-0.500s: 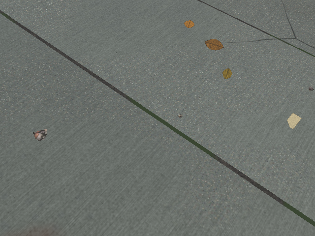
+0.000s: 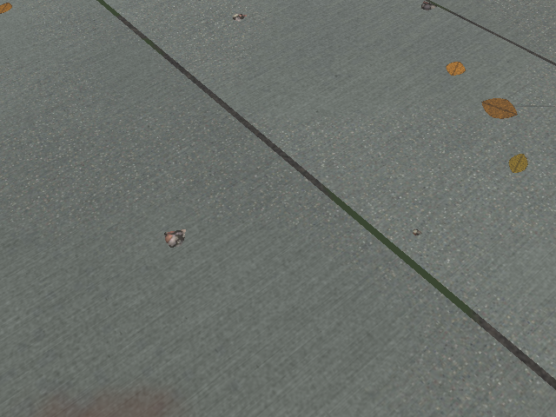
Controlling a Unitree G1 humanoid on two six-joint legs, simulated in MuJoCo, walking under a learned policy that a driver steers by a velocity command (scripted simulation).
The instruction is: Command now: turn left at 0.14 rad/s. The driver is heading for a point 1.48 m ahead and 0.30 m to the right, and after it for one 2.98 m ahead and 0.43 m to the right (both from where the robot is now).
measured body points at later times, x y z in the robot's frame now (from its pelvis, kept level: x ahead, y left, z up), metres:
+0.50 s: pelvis +0.06 -0.01 -0.01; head +0.07 -0.03 +0.44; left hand +0.16 +0.28 -0.11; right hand +0.13 -0.29 -0.14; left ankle -0.02 +0.14 -0.71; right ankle +0.06 -0.10 -0.74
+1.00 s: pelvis +0.32 +0.03 -0.02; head +0.36 +0.02 +0.43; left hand +0.30 +0.31 -0.15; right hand +0.54 -0.21 -0.10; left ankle +0.42 +0.11 -0.74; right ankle +0.11 -0.10 -0.66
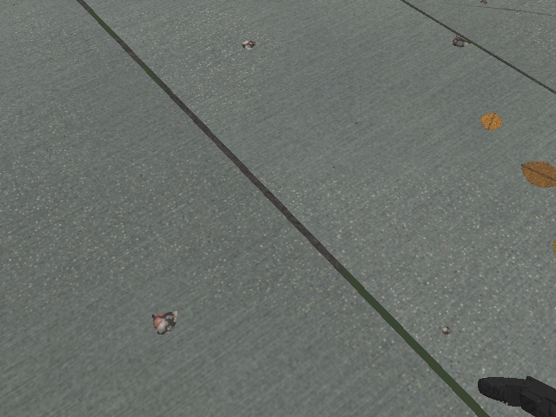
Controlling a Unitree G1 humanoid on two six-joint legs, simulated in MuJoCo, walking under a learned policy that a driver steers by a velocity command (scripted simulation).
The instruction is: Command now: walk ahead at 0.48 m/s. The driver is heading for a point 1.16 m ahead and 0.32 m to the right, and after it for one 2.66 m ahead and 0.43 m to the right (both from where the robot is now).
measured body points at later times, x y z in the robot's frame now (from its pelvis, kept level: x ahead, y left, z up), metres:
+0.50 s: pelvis +0.29 -0.05 +0.00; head +0.33 -0.06 +0.45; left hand +0.50 +0.19 -0.07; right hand +0.29 -0.34 -0.13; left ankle +0.12 +0.09 -0.69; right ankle +0.40 -0.15 -0.72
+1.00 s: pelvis +0.51 -0.04 +0.01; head +0.54 -0.03 +0.46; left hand +0.57 +0.23 -0.12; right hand +0.69 -0.29 -0.09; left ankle +0.62 +0.06 -0.72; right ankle +0.41 -0.16 -0.69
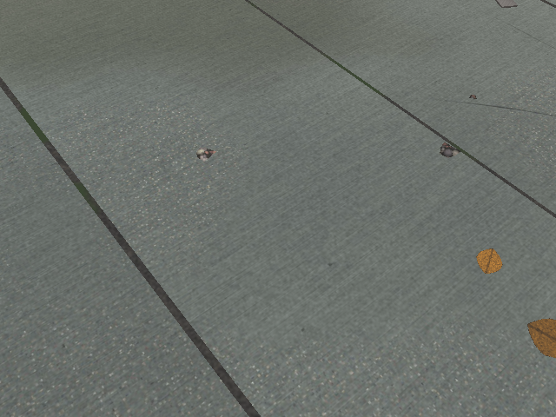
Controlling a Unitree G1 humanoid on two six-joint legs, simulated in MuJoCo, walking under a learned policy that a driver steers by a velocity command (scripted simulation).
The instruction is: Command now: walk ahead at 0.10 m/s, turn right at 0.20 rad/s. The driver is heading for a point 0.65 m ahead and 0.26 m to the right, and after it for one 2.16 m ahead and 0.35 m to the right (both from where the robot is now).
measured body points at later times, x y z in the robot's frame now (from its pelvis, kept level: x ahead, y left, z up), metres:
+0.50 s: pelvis +0.03 -0.05 +0.02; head +0.04 -0.09 +0.47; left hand +0.15 +0.23 -0.08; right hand +0.13 -0.36 -0.10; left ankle +0.12 +0.10 -0.66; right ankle +0.01 -0.13 -0.73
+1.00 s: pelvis +0.19 -0.05 +0.01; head +0.23 -0.06 +0.46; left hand +0.43 +0.15 -0.10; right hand +0.17 -0.36 -0.10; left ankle +0.26 +0.04 -0.73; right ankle +0.10 -0.16 -0.66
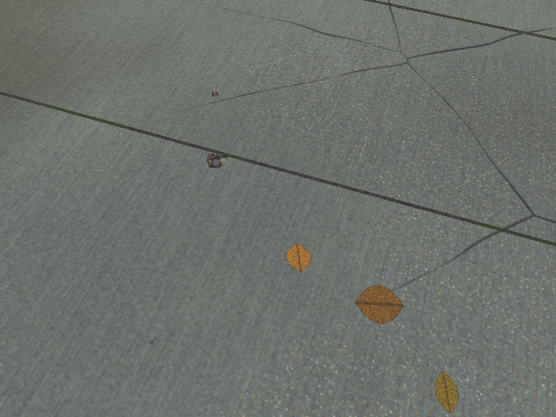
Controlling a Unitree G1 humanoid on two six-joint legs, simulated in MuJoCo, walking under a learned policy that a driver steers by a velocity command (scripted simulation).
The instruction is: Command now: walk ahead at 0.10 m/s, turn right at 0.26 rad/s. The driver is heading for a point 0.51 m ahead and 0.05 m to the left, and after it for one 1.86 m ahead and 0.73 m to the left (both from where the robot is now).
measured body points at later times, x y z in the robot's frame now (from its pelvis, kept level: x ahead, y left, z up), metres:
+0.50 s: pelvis +0.07 -0.03 -0.01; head +0.08 -0.04 +0.44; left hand +0.24 +0.22 -0.10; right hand +0.15 -0.32 -0.14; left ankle +0.02 +0.12 -0.74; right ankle +0.08 -0.14 -0.74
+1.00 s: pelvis +0.06 -0.02 -0.01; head +0.07 -0.02 +0.44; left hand +0.17 +0.24 -0.14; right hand +0.08 -0.29 -0.15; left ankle +0.02 +0.12 -0.74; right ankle +0.08 -0.14 -0.74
